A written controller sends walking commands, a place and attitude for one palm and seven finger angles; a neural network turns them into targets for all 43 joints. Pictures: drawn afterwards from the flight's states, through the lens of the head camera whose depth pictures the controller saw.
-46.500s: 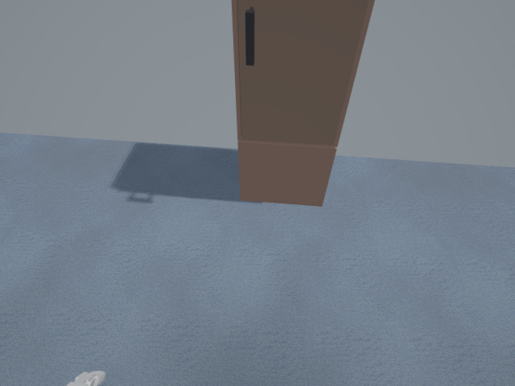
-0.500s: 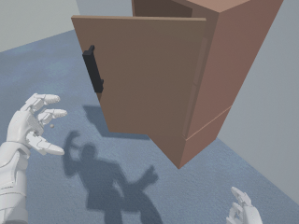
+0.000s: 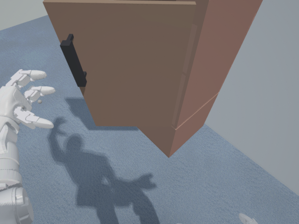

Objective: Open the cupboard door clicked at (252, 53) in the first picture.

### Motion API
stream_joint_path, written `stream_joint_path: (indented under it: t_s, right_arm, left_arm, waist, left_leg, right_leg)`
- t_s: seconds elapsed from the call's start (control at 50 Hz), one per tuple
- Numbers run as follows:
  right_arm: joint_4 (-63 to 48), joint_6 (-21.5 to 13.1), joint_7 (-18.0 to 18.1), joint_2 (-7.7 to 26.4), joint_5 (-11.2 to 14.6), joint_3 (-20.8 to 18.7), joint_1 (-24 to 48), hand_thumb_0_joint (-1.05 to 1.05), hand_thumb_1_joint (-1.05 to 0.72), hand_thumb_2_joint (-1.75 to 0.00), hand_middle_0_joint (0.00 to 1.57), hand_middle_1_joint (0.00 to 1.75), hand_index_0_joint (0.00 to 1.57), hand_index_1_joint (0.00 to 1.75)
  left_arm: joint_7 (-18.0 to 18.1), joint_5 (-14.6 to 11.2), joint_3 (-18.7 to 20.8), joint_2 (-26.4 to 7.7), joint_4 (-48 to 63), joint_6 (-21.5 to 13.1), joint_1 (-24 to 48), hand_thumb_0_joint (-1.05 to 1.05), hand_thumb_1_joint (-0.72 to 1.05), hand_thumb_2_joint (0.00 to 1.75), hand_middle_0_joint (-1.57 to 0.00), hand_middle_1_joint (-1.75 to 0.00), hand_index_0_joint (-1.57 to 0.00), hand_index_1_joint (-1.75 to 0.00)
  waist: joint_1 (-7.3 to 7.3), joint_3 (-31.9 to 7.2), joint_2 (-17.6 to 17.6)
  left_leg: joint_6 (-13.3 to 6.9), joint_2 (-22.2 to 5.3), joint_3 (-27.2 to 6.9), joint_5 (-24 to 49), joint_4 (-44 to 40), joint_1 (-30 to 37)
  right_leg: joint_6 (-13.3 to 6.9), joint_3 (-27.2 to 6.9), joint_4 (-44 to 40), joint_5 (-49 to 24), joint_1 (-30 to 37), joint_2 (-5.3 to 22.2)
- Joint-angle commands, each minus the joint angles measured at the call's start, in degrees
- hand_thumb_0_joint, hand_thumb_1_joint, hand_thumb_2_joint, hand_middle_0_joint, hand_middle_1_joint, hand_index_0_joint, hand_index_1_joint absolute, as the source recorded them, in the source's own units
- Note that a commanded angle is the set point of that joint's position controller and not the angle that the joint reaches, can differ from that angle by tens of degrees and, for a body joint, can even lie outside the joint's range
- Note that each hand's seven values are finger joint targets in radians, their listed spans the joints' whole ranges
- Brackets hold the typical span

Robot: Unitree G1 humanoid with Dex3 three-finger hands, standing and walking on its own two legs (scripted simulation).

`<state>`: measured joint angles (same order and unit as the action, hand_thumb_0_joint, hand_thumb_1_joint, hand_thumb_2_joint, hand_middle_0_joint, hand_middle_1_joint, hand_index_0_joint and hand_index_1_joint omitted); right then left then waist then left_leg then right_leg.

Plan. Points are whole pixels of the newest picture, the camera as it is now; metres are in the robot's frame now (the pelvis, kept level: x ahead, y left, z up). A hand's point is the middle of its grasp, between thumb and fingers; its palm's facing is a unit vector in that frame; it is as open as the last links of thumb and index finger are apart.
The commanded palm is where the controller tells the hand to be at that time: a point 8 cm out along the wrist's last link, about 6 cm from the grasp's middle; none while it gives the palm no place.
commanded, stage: move the hooked fingers beside the handle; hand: left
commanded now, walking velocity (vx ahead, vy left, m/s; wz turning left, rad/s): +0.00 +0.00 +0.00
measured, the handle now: (76, 61) +0.56 +0.24 +0.10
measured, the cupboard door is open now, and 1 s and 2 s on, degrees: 47 47 47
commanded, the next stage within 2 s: slide the fingers in behind the handle in 1.86 s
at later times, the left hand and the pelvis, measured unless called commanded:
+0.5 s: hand (39, 84) +0.45 +0.31 +0.12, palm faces +0.00 -1.00 +0.00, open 14.0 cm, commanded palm +0.43 +0.35 +0.11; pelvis +0.00 +0.02 -0.01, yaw +0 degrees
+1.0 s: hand (47, 67) +0.51 +0.31 +0.12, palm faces +0.00 -1.00 +0.02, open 14.0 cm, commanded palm +0.49 +0.36 +0.10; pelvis +0.01 +0.03 -0.01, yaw -1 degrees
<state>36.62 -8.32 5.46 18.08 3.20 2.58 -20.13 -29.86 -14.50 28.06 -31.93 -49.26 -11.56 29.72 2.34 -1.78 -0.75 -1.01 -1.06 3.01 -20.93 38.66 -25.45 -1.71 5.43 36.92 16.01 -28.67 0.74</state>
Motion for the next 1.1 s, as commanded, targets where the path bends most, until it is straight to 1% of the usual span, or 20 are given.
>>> stream_joint_path:
  t_s: [0.0,0.16,0.28,0.3,0.38,0.44,0.46,0.54,0.6,0.66,0.7,0.78,0.8,0.82,0.84,0.88,0.9,0.96,1.02,1.08]
  right_arm:
    - [-6.65,-1.86,0.63,8.5,-0.32,-3.39,-1.73,0.0,-0.9,-0.9,0.2,0.3,0.2,0.3]
    - [-6.41,0.3,0.1,9.07,-0.5,-3.49,-3.82,0.0,-0.9,-0.9,0.2,0.3,0.2,0.3]
    - [-6.07,2.24,0.06,9.52,-0.86,-3.23,-5.29,0.0,-0.9,-0.9,0.2,0.3,0.2,0.3]
    - [-5.67,2.55,0.05,9.71,-1.04,-3.42,-5.91,0.0,-0.9,-0.9,0.2,0.3,0.2,0.3]
    - [-5.08,3.41,0.2,9.63,-1.24,-3.52,-6.78,0.0,-0.9,-0.9,0.2,0.3,0.2,0.3]
    - [-4.31,4.21,0.04,9.89,-1.43,-3.72,-7.94,0.0,-0.9,-0.9,0.2,0.3,0.2,0.3]
    - [-4.03,4.45,0.02,9.93,-1.42,-3.52,-7.95,0.0,-0.9,-0.9,0.2,0.3,0.2,0.3]
    - [-4.13,5.68,-0.4,10.12,-1.84,-3.73,-9.34,0.0,-0.9,-0.9,0.2,0.3,0.2,0.3]
    - [-4.42,7.04,-0.88,10.21,-2.1,-3.63,-10.24,0.0,-0.9,-0.9,0.2,0.3,0.2,0.3]
    - [-4.51,8.04,-1.1,10.17,-2.12,-3.67,-10.69,0.0,-0.9,-0.9,0.2,0.3,0.2,0.3]
    - [-4.31,8.75,-0.9,10.46,-2.21,-3.68,-11.48,0.0,-0.9,-0.9,0.2,0.3,0.2,0.3]
    - [-3.63,9.44,-0.76,10.54,-2.41,-3.63,-12.68,0.0,-0.9,-0.9,0.2,0.3,0.2,0.3]
    - [-3.28,9.76,-0.82,10.81,-2.53,-3.7,-13.22,0.0,-0.9,-0.9,0.2,0.3,0.2,0.3]
    - [-3.29,10.07,-0.91,10.67,-2.5,-3.59,-13.22,0.0,-0.9,-0.9,0.2,0.3,0.2,0.3]
    - [-3.1,10.4,-0.88,10.73,-2.51,-3.56,-13.47,0.0,-0.9,-0.9,0.2,0.3,0.2,0.3]
    - [-3.2,10.87,-1.01,10.56,-2.4,-3.35,-13.83,0.0,-0.9,-0.9,0.2,0.3,0.2,0.3]
    - [-3.07,11.16,-1.03,10.97,-2.53,-3.28,-14.08,0.0,-0.9,-0.9,0.2,0.3,0.2,0.3]
    - [-4.32,11.94,-1.13,11.07,-2.26,-2.96,-14.08,0.0,-0.9,-0.9,0.2,0.3,0.2,0.3]
    - [-4.98,12.43,-1.15,10.95,-2.36,-2.98,-14.43,0.0,-0.9,-0.9,0.2,0.3,0.2,0.3]
    - [-5.59,12.8,-1.28,11.34,-2.69,-3.27,-15.1,0.0,-0.9,-0.9,0.2,0.3,0.2,0.3]
  left_arm:
    - [-0.47,-1.21,3.85,-20.22,10.39,-4.47,22.63,0.0,-0.5,0.3,-0.3,-1.2,-0.3,-1.2]
    - [-0.05,0.49,4.09,-22.03,2.53,-5.13,26.89,0.0,-0.5,0.3,-0.3,-1.2,-0.3,-1.2]
    - [-1.55,1.3,3.09,-23.82,-0.93,-7.08,34.17,0.0,-0.5,0.3,-0.3,-1.2,-0.3,-1.2]
    - [-1.58,1.6,4.93,-26.29,-0.87,-7.51,35.47,0.0,-0.5,0.3,-0.3,-1.2,-0.3,-1.2]
    - [-2.31,1.73,1.32,-23.32,-0.22,-8.5,39.92,0.0,-0.5,0.3,-0.3,-1.2,-0.3,-1.2]
    - [-2.3,1.65,1.92,-23.39,-3.07,-7.79,38.77,0.0,-0.5,0.3,-0.3,-1.2,-0.3,-1.2]
    - [-2.11,1.77,1.14,-22.77,-4.75,-7.3,39.75,0.0,-0.5,0.3,-0.3,-1.2,-0.3,-1.2]
    - [-1.23,2.77,3.77,-26.25,-5.35,-6.69,39.2,0.0,-0.5,0.3,-0.3,-1.2,-0.3,-1.2]
    - [-0.31,3.9,5.47,-29.42,-5.63,-6.94,39.95,0.0,-0.5,0.3,-0.3,-1.2,-0.3,-1.2]
    - [-0.01,4.68,4.4,-28.9,-7.4,-7.13,42.02,0.0,-0.5,0.3,-0.3,-1.2,-0.3,-1.2]
    - [-0.03,5.17,5.51,-31.39,-7.17,-7.77,45.35,0.0,-0.5,0.3,-0.3,-1.2,-0.3,-1.2]
    - [-0.71,5.24,3.57,-29.71,-8.72,-8.31,47.68,0.0,-0.5,0.3,-0.3,-1.2,-0.3,-1.2]
    - [-0.87,5.44,5.92,-32.9,-8.42,-8.41,47.88,0.0,-0.5,0.3,-0.3,-1.2,-0.3,-1.2]
    - [-1.35,5.56,4.28,-31.22,-9.55,-7.94,47.42,0.0,-0.5,0.3,-0.3,-1.2,-0.3,-1.2]
    - [-1.36,5.58,5.46,-32.74,-9.97,-7.73,47.73,0.0,-0.5,0.3,-0.3,-1.2,-0.3,-1.2]
    - [-2.0,5.41,2.81,-29.81,-12.3,-6.72,48.05,0.0,-0.5,0.3,-0.3,-1.2,-0.3,-1.2]
    - [-2.04,5.92,4.51,-32.62,-13.1,-6.27,48.32,0.0,-0.5,0.3,-0.3,-1.2,-0.3,-1.2]
    - [-2.0,6.76,4.82,-34.4,-16.03,-4.76,46.17,0.0,-0.5,0.3,-0.3,-1.2,-0.3,-1.2]
    - [-1.8,7.49,4.95,-35.57,-13.5,-5.53,47.62,0.0,-0.5,0.3,-0.3,-1.2,-0.3,-1.2]
    - [-1.55,6.92,8.16,-38.92,-11.39,-7.09,47.69,0.0,-0.5,0.3,-0.3,-1.2,-0.3,-1.2]
  waist:
    - [0.03,-19.88,-3.81]
    - [1.1,-17.84,-2.41]
    - [2.63,-19.28,-4.99]
    - [2.43,-20.57,-4.91]
    - [4.0,-22.89,-7.72]
    - [3.74,-24.09,-7.99]
    - [4.34,-22.38,-6.43]
    - [3.04,-24.89,-8.4]
    - [3.1,-24.63,-7.74]
    - [4.48,-23.46,-6.87]
    - [5.01,-25.4,-7.86]
    - [6.54,-26.76,-9.23]
    - [5.73,-28.34,-10.06]
    - [6.32,-28.8,-10.59]
    - [6.03,-28.12,-9.99]
    - [7.21,-25.91,-9.7]
    - [6.91,-25.77,-8.54]
    - [7.02,-23.79,-5.76]
    - [6.64,-25.6,-9.71]
    - [6.28,-28.81,-8.81]
  left_leg:
    - [-0.87,1.13,-3.44,16.88,-4.4,3.73]
    - [-0.76,0.75,-3.78,16.69,-4.0,1.54]
    - [-0.67,0.57,-3.91,17.54,-2.46,1.67]
    - [-0.52,0.48,-4.46,17.95,-2.36,2.19]
    - [0.15,-0.09,-5.46,22.95,-1.13,6.62]
    - [0.91,-0.52,-6.4,25.06,-0.81,8.37]
    - [0.8,-0.54,-6.46,23.93,-0.85,6.83]
    - [1.78,-0.78,-6.92,30.52,-0.22,7.93]
    - [1.8,-0.91,-6.75,32.63,0.34,6.37]
    - [1.02,-0.83,-6.1,29.46,0.76,4.36]
    - [1.12,-0.93,-6.51,29.93,1.11,5.39]
    - [1.35,-1.3,-7.05,32.04,2.23,7.51]
    - [1.61,-1.42,-7.28,33.35,2.44,7.91]
    - [1.51,-1.36,-7.07,33.38,2.71,8.14]
    - [1.45,-1.42,-7.22,33.48,2.88,7.07]
    - [1.01,-1.28,-6.82,32.52,3.04,5.79]
    - [0.63,-1.27,-6.78,30.83,3.03,4.23]
    - [-0.79,-0.51,-5.55,24.17,2.67,-1.98]
    - [-0.3,-0.61,-5.69,26.34,3.05,0.08]
    - [-0.25,-0.73,-5.76,28.82,4.0,0.53]
  right_leg:
    - [0.19,-4.69,-2.86,-15.76,12.3,-0.84]
    - [0.21,-4.09,-2.3,-14.87,9.22,-1.05]
    - [-0.05,-4.23,-1.22,-14.58,6.69,-1.46]
    - [0.0,-4.08,-1.1,-14.31,6.66,-1.54]
    - [-0.13,-3.35,-0.58,-14.41,2.72,-1.89]
    - [0.03,-2.79,-0.75,-13.36,0.62,-1.99]
    - [0.12,-2.59,-0.8,-12.94,0.1,-2.02]
    - [0.03,-2.36,0.05,-15.31,0.61,-1.99]
    - [0.04,-2.46,0.6,-17.27,1.18,-2.11]
    - [0.36,-2.77,0.37,-16.68,0.51,-2.24]
    - [0.32,-2.76,0.79,-16.39,0.26,-2.44]
    - [0.18,-2.58,1.0,-16.04,-2.31,-2.73]
    - [0.28,-2.68,1.1,-16.63,-1.63,-2.78]
    - [0.38,-2.76,1.05,-16.78,-2.12,-2.81]
    - [0.3,-2.7,1.12,-17.23,-1.71,-2.77]
    - [0.22,-2.57,0.98,-17.29,-2.81,-2.92]
    - [0.44,-2.75,0.94,-17.15,-2.25,-2.93]
    - [0.7,-3.4,0.82,-17.4,0.2,-2.68]
    - [0.46,-3.25,1.55,-17.34,-0.79,-2.79]
    - [0.19,-3.44,2.4,-19.64,1.03,-3.17]
